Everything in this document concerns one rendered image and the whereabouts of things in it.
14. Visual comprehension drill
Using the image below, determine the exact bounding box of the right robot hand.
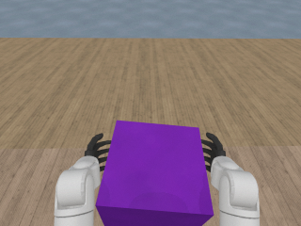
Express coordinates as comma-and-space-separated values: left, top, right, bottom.
201, 132, 226, 172

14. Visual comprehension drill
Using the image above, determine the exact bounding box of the robot right forearm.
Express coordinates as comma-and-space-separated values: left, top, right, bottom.
211, 155, 260, 226

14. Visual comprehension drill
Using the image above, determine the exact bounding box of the left robot hand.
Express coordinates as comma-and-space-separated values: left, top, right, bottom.
84, 133, 111, 171

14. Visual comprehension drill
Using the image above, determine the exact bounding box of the carton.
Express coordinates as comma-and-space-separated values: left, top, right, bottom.
95, 120, 214, 226

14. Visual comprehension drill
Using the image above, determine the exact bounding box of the robot left forearm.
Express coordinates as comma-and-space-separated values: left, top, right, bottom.
54, 155, 101, 226

